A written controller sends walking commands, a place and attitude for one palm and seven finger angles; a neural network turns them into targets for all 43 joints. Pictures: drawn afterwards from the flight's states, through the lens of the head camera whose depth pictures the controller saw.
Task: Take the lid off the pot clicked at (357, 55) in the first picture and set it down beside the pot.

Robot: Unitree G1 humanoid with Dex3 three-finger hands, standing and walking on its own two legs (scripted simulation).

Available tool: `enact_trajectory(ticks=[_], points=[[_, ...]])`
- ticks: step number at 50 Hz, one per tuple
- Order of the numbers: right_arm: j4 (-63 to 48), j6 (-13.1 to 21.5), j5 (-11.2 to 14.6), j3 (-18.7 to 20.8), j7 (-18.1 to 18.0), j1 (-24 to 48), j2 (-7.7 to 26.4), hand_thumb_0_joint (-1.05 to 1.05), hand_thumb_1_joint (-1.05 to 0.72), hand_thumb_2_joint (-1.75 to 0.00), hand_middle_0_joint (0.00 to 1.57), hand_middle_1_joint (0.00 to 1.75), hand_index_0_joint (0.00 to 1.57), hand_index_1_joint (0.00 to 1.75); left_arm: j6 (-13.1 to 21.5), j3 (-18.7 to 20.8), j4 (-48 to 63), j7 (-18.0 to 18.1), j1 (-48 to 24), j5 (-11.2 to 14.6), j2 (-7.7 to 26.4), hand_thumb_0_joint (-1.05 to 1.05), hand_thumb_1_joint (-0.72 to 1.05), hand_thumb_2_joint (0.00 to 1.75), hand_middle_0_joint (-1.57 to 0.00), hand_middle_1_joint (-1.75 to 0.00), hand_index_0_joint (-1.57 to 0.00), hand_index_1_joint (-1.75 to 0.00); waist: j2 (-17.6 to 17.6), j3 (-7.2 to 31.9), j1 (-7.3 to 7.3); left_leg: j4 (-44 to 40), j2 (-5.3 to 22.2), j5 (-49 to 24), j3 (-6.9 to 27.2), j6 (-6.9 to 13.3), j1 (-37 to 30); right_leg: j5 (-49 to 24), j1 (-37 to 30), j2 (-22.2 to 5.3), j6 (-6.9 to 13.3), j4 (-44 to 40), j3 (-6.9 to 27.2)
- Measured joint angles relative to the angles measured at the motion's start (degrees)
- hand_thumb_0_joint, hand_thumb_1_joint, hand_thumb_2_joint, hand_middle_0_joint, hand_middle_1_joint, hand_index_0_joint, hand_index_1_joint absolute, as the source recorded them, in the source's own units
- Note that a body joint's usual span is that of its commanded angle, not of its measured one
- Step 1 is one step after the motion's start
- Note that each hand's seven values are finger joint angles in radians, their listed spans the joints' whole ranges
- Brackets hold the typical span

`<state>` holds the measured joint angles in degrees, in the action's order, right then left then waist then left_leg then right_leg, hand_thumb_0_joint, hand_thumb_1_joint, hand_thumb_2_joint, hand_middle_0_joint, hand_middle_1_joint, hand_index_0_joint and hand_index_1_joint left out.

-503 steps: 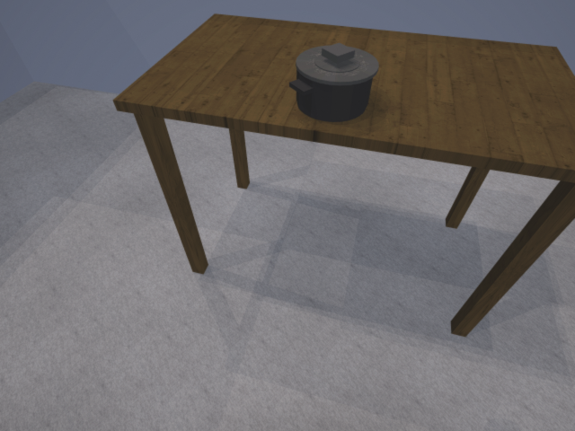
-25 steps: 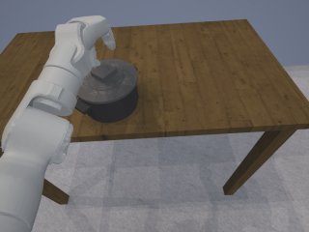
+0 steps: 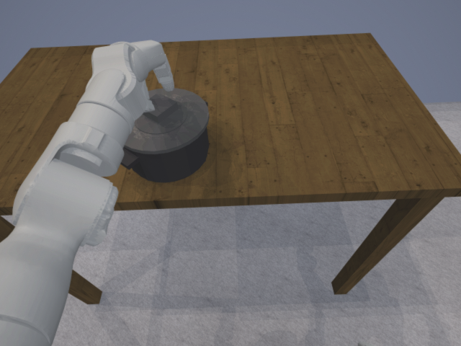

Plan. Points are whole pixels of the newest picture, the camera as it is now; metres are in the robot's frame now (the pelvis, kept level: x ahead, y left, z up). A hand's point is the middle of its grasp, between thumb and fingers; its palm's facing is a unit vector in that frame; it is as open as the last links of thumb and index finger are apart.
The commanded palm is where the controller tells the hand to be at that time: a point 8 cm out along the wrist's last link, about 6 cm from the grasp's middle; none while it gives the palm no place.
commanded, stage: lower the open fingers around the knob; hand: left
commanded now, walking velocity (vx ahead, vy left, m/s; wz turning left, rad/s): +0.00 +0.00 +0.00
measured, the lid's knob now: (158, 107) +0.51 +0.13 +0.15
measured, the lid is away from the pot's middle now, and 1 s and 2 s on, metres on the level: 0.00 0.00 0.00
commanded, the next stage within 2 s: close the fingers and squeeze the knob in 0.56 s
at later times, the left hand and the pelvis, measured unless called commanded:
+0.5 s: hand (156, 103) +0.48 +0.12 +0.17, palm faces -0.39 -0.08 -0.92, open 10.2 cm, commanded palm +0.47 +0.13 +0.23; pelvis +0.00 +0.00 +0.00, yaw -1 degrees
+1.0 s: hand (154, 107) +0.47 +0.13 +0.18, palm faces -0.39 -0.07 -0.92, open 9.8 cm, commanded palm +0.47 +0.13 +0.23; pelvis +0.00 +0.00 +0.00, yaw +0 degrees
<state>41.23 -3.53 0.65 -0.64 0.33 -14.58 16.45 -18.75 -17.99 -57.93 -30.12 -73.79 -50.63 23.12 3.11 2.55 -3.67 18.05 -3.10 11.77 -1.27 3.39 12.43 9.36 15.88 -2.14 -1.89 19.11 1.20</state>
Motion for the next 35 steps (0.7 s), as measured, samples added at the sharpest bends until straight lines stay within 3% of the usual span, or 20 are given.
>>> enact_trajectory(ticks=[8, 17, 35], points=[[0.2, 0.0, 0.0, 0.3, -0.2, -0.6, -0.1, 0.01, -0.91, -0.9, 0.2, 0.3, 0.2, 0.3, 0.8, -1.1, -1.9, 0.7, -0.6, -0.2, -0.6, 0.0, -0.36, 1.59, -0.86, -0.08, -0.85, -0.08, -0.5, 0.1, -0.41, 1.1, 0.0, 0.4, 0.2, -0.1, 1.1, 0.3, 0.9, 0.0, 0.1, 0.7, -0.3], [0.9, -0.5, 0.0, 0.3, -0.2, -2.1, -0.4, 0.01, -0.91, -0.9, 0.2, 0.3, 0.2, 0.3, 2.1, 0.1, -2.2, 1.9, 1.5, -0.2, -0.6, 0.0, -0.36, 1.59, -0.86, -0.08, -0.85, -0.08, -0.1, 0.3, -0.99, 1.4, 0.2, 0.9, -0.2, -0.1, 1.3, 0.6, 1.3, 0.2, 0.1, 1.1, 0.3], [0.7, -1.0, 0.1, 0.4, -0.3, -2.1, -0.4, 0.01, -0.91, -0.9, 0.2, 0.3, 0.2, 0.3, 2.8, 1.1, -0.3, 2.6, 4.1, 0.2, -0.2, 0.0, -0.35, 1.57, -0.84, -0.1, -0.84, -0.1, 0.4, 0.6, -0.65, 1.7, 0.5, 1.2, -0.5, -0.2, 0.7, 0.8, 0.8, 0.6, 0.2, 1.4, 0.5]])
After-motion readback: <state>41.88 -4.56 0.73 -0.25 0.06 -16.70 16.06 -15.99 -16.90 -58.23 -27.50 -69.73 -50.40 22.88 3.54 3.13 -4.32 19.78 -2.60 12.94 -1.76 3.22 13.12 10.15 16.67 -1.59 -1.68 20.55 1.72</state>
